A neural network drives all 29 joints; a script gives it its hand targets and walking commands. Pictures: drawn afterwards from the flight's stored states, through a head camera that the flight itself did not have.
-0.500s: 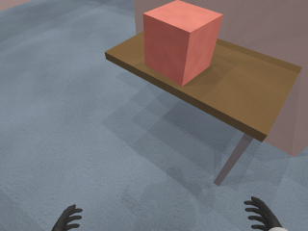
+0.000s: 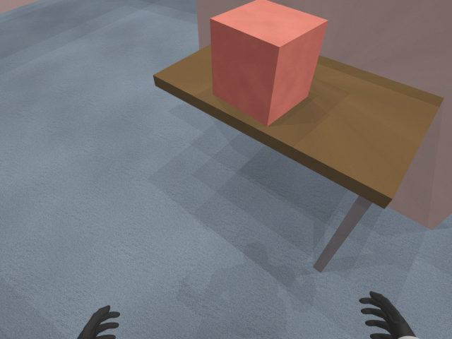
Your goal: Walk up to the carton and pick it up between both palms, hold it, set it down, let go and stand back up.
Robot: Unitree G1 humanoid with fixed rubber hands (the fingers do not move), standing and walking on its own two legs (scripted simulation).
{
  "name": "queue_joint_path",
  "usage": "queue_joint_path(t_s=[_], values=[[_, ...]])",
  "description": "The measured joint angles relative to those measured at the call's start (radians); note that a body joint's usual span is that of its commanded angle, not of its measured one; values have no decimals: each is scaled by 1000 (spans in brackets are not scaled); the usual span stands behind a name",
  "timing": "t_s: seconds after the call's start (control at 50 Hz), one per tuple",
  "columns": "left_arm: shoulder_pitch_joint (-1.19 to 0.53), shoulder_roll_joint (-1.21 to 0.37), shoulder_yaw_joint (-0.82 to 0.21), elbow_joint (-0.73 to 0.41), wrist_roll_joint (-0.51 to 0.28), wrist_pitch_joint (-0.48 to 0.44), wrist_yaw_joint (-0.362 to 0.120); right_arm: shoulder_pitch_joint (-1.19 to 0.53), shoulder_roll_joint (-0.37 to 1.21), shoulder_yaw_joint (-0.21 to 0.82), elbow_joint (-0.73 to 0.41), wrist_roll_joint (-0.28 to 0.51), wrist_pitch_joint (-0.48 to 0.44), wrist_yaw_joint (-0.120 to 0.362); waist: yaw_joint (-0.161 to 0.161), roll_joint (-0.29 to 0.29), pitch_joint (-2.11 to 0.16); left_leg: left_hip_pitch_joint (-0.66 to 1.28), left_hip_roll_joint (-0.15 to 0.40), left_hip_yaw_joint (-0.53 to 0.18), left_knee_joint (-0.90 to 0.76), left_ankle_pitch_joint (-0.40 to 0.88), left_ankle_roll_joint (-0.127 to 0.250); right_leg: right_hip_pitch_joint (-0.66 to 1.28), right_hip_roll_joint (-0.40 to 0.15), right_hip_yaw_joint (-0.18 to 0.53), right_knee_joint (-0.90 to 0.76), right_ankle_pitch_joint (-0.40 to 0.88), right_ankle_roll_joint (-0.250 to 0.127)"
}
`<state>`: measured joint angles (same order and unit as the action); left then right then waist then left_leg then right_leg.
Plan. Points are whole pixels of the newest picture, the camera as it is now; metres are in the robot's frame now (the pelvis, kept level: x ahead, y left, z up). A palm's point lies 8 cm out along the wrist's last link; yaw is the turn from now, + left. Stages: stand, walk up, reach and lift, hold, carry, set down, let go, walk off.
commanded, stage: stand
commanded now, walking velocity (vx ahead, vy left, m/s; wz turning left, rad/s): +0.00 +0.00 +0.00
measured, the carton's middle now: (263, 61) +0.91 -0.13 +0.01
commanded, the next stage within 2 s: walk up in 0.34 s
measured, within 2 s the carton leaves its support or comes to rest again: neither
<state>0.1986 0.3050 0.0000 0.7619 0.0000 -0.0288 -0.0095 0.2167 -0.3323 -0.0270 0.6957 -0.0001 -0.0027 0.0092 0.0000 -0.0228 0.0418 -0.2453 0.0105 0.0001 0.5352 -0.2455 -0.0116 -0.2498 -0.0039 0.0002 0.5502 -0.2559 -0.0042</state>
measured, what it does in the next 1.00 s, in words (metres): steps to the left: left foot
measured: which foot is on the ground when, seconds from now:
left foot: down 0.00-0.56, up 0.58-0.84, down 0.86-1.00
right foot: down 0.00-0.86, up 0.88-1.00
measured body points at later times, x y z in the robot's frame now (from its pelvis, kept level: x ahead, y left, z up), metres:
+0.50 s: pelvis +0.00 +0.00 +0.00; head +0.00 +0.01 +0.45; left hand +0.13 +0.27 -0.11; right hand +0.13 -0.29 -0.09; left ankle +0.03 +0.13 -0.73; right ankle +0.03 -0.12 -0.73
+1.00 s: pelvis +0.09 +0.11 +0.00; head +0.10 +0.13 +0.45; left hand +0.18 +0.39 -0.12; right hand +0.14 -0.21 -0.08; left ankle +0.14 +0.16 -0.73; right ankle +0.08 -0.09 -0.66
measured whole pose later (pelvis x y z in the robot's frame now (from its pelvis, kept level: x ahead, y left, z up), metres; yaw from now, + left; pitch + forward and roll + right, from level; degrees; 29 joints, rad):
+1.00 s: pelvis +0.09 +0.11 +0.00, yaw -7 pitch -3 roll -4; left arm 0.38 0.35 0.00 0.78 0.01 -0.01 0.02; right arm 0.33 -0.36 -0.10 0.71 0.00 -0.02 0.05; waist -0.01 0.03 0.04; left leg -0.27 0.01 0.07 0.56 -0.26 0.06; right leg -0.46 -0.01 0.10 1.05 -0.39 -0.01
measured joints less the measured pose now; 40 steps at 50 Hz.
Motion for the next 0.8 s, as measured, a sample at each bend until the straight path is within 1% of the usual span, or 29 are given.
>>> queue_joint_path(t_s=[0.52, 0.54, 0.56, 0.58, 0.6, 0.62, 0.64, 0.66, 0.68, 0.7, 0.72, 0.74, 0.8], values=[[-8, 0, 0, 17, 0, 6, 0, -1, 0, 0, 15, 0, -1, 0, 0, 0, 0, 6, 0, 0, -12, 5, 0, 3, 0, 0, -6, 1, 0], [-3, 1, 0, 17, 0, 5, -1, 0, -1, -2, 15, 0, -1, 4, 0, 0, 0, 5, 0, 1, 0, -25, 3, 6, 0, 0, -6, -6, -2], [9, 2, 0, 17, 0, 3, -3, 2, -1, -8, 15, 0, -1, 10, 0, 1, -3, 4, 0, 3, 20, -89, 9, 11, 0, 1, -3, -32, -5], [27, 4, 0, 17, 0, 1, -4, 4, -3, -16, 15, 0, -1, 16, 0, 5, -8, -1, 0, 3, 47, -180, 17, 13, 2, 3, -2, -72, -10], [49, 8, 0, 17, 0, -3, -4, 2, -6, -23, 15, 0, -1, 23, 0, 6, -10, -10, -4, 4, 81, -245, 20, 13, 4, 10, -2, -106, -20], [76, 12, 0, 17, 0, -9, -4, -1, -11, -30, 15, 0, -1, 28, 1, 6, -9, -26, -10, 4, 126, -269, 20, 14, 3, 19, -8, -113, -32], [107, 17, 0, 17, 0, -16, -4, -4, -15, -38, 15, 0, -1, 32, 1, 6, -9, -47, -12, 4, 175, -270, 20, 14, 3, 29, -16, -102, -41], [143, 23, 0, 17, 0, -22, -1, -6, -20, -45, 15, 0, -1, 35, 2, 6, -7, -68, -12, 4, 219, -265, 20, 18, 3, 39, -30, -62, -45], [181, 29, 0, 18, 0, -25, 2, -7, -25, -50, 15, 0, -2, 38, 3, 6, -7, -86, -12, 3, 254, -254, 20, 21, 2, 51, -37, -11, -45], [214, 30, 0, 19, 0, -20, 5, -3, -33, -57, 15, 0, -2, 39, 3, 17, -7, -102, -6, 3, 282, -239, 20, 30, 3, 55, -38, 9, -35], [245, 30, 0, 20, 0, -15, 6, 2, -42, -62, 15, 0, -2, 41, 3, 29, -7, -114, -1, 3, 299, -232, 20, 44, 3, 55, -38, 1, -18], [275, 30, 0, 19, 2, -12, 8, 3, -49, -66, 15, 0, -2, 44, 3, 41, -7, -124, 1, 3, 304, -238, 20, 58, 3, 56, -38, -18, -10], [339, 31, 0, 19, 5, -2, 13, 1, -55, -73, 14, 0, -2, 51, 10, 64, -7, -159, 12, 2, 287, -238, 20, 84, 3, 68, -38, -62, -8]])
